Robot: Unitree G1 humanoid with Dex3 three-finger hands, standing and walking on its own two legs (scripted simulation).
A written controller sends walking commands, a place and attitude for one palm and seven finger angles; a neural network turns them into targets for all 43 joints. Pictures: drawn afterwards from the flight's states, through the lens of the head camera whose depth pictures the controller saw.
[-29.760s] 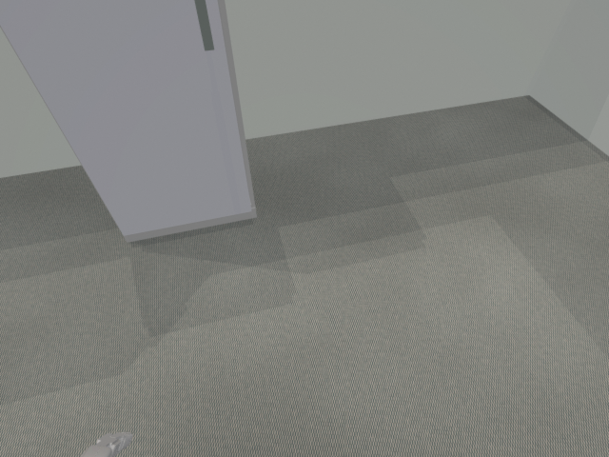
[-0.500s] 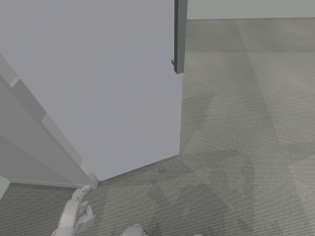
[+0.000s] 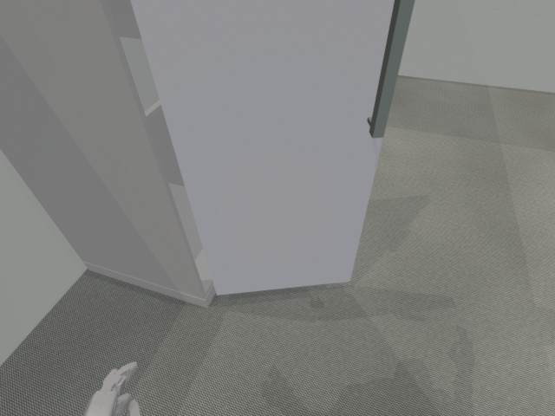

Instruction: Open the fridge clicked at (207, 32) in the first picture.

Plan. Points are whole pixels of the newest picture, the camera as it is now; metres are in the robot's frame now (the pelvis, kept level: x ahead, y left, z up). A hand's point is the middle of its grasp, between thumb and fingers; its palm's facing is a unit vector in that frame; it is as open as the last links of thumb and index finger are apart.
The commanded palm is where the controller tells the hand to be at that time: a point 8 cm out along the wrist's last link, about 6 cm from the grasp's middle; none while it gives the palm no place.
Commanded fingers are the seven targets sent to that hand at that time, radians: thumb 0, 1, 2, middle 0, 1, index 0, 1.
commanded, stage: stop stepping back and stand still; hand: right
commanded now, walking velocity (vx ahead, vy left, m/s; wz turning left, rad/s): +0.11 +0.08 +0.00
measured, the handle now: (386, 61) +0.74 -0.16 +0.20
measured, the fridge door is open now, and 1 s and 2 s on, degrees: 65 65 65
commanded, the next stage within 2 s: let the arm hang, fingers relaxed in 0.38 s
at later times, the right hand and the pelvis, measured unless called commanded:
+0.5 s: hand out of the picture +0.20 -0.27 +0.16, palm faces +0.43 +0.78 -0.45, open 7.4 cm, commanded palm none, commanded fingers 0.00 -0.90 -0.90 0.20 0.30 0.20 0.30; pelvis -0.01 +0.00 -0.01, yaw +0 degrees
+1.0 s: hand out of the picture -0.04 -0.23 -0.17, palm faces +0.01 +0.97 -0.24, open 7.2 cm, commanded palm none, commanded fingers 0.00 -0.90 -0.90 0.20 0.30 0.20 0.30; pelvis +0.00 -0.02 +0.01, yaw -1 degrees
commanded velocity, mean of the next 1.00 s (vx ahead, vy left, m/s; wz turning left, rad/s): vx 0.04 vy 0.01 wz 0.00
